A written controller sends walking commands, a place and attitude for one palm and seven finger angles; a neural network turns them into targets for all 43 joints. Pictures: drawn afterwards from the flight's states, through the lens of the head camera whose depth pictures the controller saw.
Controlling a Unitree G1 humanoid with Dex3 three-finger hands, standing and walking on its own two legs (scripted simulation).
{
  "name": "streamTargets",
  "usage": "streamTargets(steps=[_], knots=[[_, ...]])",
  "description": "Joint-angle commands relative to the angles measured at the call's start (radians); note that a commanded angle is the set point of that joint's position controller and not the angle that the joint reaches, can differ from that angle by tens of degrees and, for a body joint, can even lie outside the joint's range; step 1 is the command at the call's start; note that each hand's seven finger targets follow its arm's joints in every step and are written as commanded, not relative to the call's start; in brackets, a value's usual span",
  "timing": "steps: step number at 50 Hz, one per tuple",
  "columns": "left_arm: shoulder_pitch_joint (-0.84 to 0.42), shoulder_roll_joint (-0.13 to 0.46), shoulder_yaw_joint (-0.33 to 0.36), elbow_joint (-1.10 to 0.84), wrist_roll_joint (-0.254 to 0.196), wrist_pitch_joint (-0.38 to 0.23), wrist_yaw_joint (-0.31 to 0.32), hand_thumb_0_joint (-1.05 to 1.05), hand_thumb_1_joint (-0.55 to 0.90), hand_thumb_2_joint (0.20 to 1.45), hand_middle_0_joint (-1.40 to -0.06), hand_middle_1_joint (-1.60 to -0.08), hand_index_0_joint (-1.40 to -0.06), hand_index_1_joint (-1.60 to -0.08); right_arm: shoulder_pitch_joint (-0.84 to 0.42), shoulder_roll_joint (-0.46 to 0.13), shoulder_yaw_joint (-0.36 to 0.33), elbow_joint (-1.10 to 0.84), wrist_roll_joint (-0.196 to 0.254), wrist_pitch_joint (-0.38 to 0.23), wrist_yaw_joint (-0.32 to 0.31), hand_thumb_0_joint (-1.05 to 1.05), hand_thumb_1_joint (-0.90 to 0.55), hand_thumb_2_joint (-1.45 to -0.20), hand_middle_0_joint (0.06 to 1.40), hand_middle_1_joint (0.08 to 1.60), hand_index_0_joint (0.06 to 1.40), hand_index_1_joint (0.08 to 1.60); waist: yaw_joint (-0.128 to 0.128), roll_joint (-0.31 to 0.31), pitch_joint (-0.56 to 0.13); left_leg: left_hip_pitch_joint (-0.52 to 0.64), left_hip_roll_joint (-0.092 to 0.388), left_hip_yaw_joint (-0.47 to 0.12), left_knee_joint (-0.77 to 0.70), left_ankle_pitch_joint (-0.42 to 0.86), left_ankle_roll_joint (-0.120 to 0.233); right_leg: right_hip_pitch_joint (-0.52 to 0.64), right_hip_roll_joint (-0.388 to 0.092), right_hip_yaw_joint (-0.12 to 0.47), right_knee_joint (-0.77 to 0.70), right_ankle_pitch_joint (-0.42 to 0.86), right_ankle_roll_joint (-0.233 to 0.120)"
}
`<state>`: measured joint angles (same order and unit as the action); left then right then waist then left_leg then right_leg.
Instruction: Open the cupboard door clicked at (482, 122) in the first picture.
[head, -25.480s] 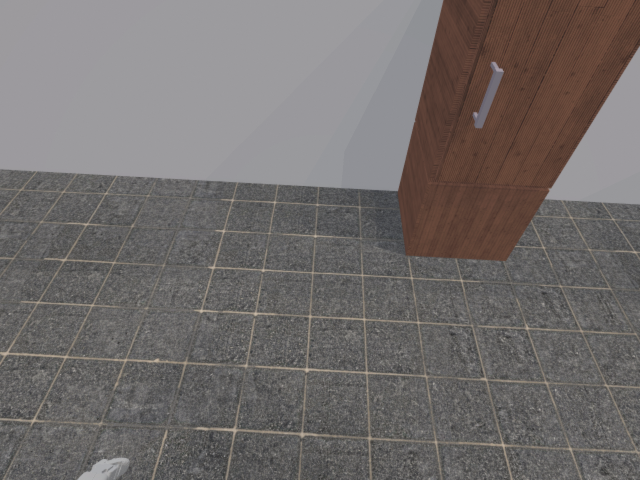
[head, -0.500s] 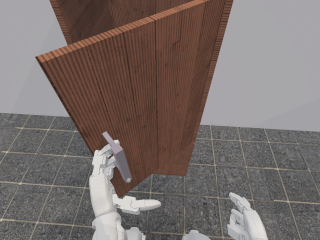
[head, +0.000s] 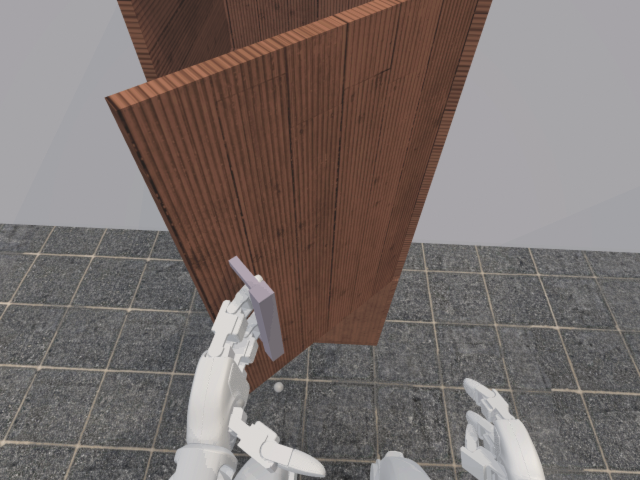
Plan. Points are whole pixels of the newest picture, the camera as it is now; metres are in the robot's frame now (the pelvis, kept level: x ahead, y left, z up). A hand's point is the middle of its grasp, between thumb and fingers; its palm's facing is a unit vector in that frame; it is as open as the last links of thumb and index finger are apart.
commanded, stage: slide the hand sideways off the handle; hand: left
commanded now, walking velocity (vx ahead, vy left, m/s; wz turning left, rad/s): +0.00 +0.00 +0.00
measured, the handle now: (258, 313) +0.30 +0.09 +0.06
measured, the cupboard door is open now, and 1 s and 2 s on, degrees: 43 43 43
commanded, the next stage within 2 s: draw the hand back to the body in 0.84 s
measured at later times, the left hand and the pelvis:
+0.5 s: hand (236, 430) +0.17 +0.10 +0.06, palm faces -0.01 -1.00 +0.00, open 16.3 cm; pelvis +0.01 -0.01 -0.01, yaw +0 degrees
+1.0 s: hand (197, 458) +0.15 +0.13 +0.06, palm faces -0.01 -1.00 -0.01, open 16.3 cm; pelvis -0.01 -0.02 -0.02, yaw +0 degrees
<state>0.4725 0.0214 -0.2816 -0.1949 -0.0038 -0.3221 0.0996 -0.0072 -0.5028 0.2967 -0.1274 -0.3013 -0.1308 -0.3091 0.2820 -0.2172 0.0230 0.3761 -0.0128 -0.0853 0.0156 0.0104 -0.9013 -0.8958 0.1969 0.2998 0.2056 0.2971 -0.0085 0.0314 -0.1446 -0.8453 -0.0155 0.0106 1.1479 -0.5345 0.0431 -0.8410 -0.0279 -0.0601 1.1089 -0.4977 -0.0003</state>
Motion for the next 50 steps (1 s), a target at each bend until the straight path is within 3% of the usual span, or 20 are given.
streamTargets(steps=[1,7,14,19,23,27,33,36,40,44,47,50], knots=[[0.037,0.033,-0.028,-0.265,0.083,-0.076,0.025,0.0,-0.5,0.3,-0.15,-0.3,-0.15,-0.3,-0.07,-0.096,-0.047,-0.19,-0.009,-0.038,0.014,0.0,-0.9,-0.9,0.2,0.3,0.2,0.3,0.012,-0.022,-0.18,0.1,0.011,-0.085,-0.184,0.207,-0.039,0.08,0.027,-0.008,-0.091,0.142,-0.05],[0.105,0.039,-0.013,-0.336,0.041,-0.06,0.002,0.0,-0.5,0.3,-0.15,-0.3,-0.15,-0.3,-0.067,-0.093,-0.04,-0.222,0.001,-0.017,0.008,0.0,-0.9,-0.9,0.2,0.3,0.2,0.3,0.013,-0.005,-0.175,0.104,0.008,-0.075,-0.185,0.196,-0.039,0.098,0.036,-0.008,-0.102,0.151,-0.047],[0.188,0.076,0.037,-0.38,-0.01,-0.085,-0.035,0.0,-0.5,0.3,-0.15,-0.3,-0.15,-0.3,-0.052,-0.095,-0.042,-0.213,0.004,-0.025,-0.008,0.0,-0.9,-0.9,0.2,0.3,0.2,0.3,0.001,-0.055,-0.172,0.082,0.006,-0.075,-0.153,0.217,-0.035,0.094,0.044,-0.012,-0.093,0.188,-0.038],[0.289,0.108,0.084,-0.373,-0.03,-0.096,-0.095,0.0,-0.5,0.3,-0.15,-0.3,-0.15,-0.3,-0.066,-0.091,-0.05,-0.212,0.009,-0.022,-0.011,0.0,-0.9,-0.9,0.2,0.3,0.2,0.3,0.016,-0.038,-0.159,0.046,0.0,-0.062,-0.137,0.22,-0.034,0.103,0.042,-0.005,-0.083,0.205,-0.038],[0.27,0.151,0.143,-0.403,-0.063,-0.108,-0.13,0.0,-0.5,0.3,-0.15,-0.3,-0.15,-0.3,-0.073,-0.093,-0.055,-0.206,0.013,-0.024,-0.025,0.0,-0.9,-0.9,0.2,0.3,0.2,0.3,0.01,-0.025,-0.166,0.027,-0.004,-0.06,-0.113,0.193,-0.03,0.086,0.045,0.003,-0.079,0.185,-0.037],[0.305,0.167,0.187,-0.426,-0.109,-0.132,-0.159,0.0,-0.5,0.3,-0.15,-0.3,-0.15,-0.3,-0.083,-0.089,-0.06,-0.202,0.017,-0.029,-0.036,0.0,-0.9,-0.9,0.2,0.3,0.2,0.3,0.02,-0.024,-0.195,0.022,-0.008,-0.057,-0.099,0.201,-0.029,0.099,0.049,0.006,-0.074,0.194,-0.037],[0.309,0.199,0.252,-0.389,-0.152,-0.13,-0.206,0.0,-0.5,0.3,-0.15,-0.3,-0.15,-0.3,-0.094,-0.092,-0.066,-0.19,0.025,-0.026,-0.051,0.0,-0.9,-0.9,0.2,0.3,0.2,0.3,0.014,-0.024,-0.162,-0.029,-0.01,-0.048,-0.081,0.146,-0.027,0.095,0.047,0.027,-0.103,0.128,-0.033],[0.343,0.223,0.301,-0.355,-0.175,-0.111,-0.233,0.0,-0.5,0.3,-0.15,-0.3,-0.15,-0.3,-0.099,-0.091,-0.074,-0.186,0.032,-0.019,-0.061,0.0,-0.9,-0.9,0.2,0.3,0.2,0.3,0.024,-0.057,-0.163,-0.044,-0.008,-0.046,-0.077,0.145,-0.025,0.12,0.048,0.043,-0.123,0.115,-0.032],[0.352,0.257,0.37,-0.362,-0.217,-0.111,-0.272,0.0,-0.5,0.3,-0.15,-0.3,-0.15,-0.3,-0.109,-0.087,-0.078,-0.177,0.04,-0.019,-0.072,0.0,-0.9,-0.9,0.2,0.3,0.2,0.3,0.036,-0.044,-0.17,-0.051,-0.011,-0.039,-0.069,0.145,-0.028,0.144,0.041,0.064,-0.135,0.11,-0.028],[0.295,0.228,0.335,-0.375,-0.24,-0.135,-0.296,0.0,-0.5,0.3,-0.15,-0.3,-0.15,-0.3,-0.111,-0.091,-0.072,-0.169,0.04,-0.038,-0.076,0.0,-0.9,-0.9,0.2,0.3,0.2,0.3,0.013,-0.015,-0.14,-0.046,-0.01,-0.045,-0.059,0.129,-0.024,0.094,0.044,0.06,-0.141,0.075,-0.027],[0.315,0.229,0.336,-0.36,-0.245,-0.148,-0.301,0.0,-0.5,0.3,-0.15,-0.3,-0.15,-0.3,-0.111,-0.093,-0.075,-0.162,0.039,-0.05,-0.075,0.0,-0.9,-0.9,0.2,0.3,0.2,0.3,0.017,-0.026,-0.15,-0.046,-0.007,-0.052,-0.058,0.135,-0.024,0.087,0.047,0.052,-0.129,0.075,-0.03],[0.285,0.309,0.396,-0.437,-0.241,-0.133,-0.29,0.0,-0.5,0.3,-0.15,-0.3,-0.15,-0.3,-0.099,-0.101,-0.076,-0.173,0.045,-0.044,-0.083,0.0,-0.9,-0.9,0.2,0.3,0.2,0.3,0.025,0.016,-0.179,-0.002,-0.004,-0.046,-0.087,0.129,-0.023,0.116,0.046,0.062,-0.158,0.049,-0.032]])
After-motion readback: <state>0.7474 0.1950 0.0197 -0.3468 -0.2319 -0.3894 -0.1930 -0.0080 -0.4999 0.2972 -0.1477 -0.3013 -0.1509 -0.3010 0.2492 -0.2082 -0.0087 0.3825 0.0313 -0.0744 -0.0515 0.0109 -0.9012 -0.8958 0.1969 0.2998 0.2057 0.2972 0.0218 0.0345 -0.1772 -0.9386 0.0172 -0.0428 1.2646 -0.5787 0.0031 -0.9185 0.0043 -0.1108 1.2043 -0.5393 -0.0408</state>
